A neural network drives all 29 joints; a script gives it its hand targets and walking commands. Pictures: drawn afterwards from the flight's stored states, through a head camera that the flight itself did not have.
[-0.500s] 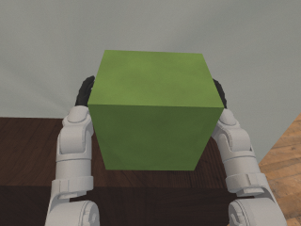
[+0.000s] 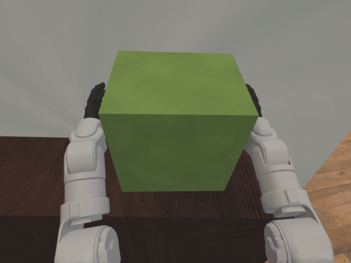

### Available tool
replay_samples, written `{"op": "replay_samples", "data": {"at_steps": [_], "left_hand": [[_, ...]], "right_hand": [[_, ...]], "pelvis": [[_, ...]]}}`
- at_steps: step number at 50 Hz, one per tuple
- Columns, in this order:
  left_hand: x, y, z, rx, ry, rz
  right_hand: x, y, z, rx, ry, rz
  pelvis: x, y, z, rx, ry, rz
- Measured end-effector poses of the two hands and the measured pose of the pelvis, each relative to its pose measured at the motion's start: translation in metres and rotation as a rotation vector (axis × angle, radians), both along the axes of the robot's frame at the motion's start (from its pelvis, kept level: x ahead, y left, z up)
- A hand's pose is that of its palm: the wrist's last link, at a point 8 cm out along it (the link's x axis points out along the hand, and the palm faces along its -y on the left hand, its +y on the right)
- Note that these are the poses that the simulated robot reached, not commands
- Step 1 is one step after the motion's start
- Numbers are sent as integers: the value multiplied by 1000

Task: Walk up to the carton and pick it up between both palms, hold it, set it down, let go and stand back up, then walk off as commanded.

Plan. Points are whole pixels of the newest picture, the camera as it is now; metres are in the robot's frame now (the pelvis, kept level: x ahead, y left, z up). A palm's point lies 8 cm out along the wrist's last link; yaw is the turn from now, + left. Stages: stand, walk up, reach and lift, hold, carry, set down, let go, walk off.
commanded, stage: hold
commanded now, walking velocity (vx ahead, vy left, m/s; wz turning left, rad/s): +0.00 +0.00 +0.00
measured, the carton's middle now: (174, 125) +0.38 +0.02 +0.16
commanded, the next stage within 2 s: set down in 1.04 s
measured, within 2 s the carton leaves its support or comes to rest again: neither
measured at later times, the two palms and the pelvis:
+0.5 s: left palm (95, 122) +0.35 +0.18 +0.19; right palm (254, 124) +0.36 -0.16 +0.18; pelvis -0.01 +0.00 +0.00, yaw +0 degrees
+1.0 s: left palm (98, 123) +0.36 +0.18 +0.18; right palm (250, 123) +0.38 -0.16 +0.17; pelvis +0.00 +0.00 +0.00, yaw +0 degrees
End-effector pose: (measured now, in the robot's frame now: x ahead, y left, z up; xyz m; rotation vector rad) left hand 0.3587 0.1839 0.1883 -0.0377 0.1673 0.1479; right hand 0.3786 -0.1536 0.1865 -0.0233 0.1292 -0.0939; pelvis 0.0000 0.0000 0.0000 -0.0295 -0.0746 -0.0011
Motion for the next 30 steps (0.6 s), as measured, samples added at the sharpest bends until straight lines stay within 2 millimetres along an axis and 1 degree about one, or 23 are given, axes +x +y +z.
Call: {"op": "replay_samples", "data": {"at_steps": [5,9,13,19,23,30], "left_hand": [[3,-1,-6,27,17,-7],[2,-3,-10,45,28,-18],[-1,-5,-9,51,27,-23],[-9,-5,-6,52,18,-22],[-12,-5,0,42,2,-18],[-10,-2,8,15,-22,-7]], "right_hand": [[2,-1,-8,27,17,-6],[-2,-3,-15,43,28,-17],[-8,-5,-16,49,26,-24],[-15,-6,-13,49,16,-24],[-18,-5,-6,38,0,-23],[-13,-2,6,7,-25,-11]], "pelvis": [[4,0,0,0,5,0],[4,0,0,0,5,0],[1,0,0,0,2,0],[-5,0,0,1,-7,0],[-8,-1,0,1,-11,1],[-9,-1,0,1,-12,1]]}}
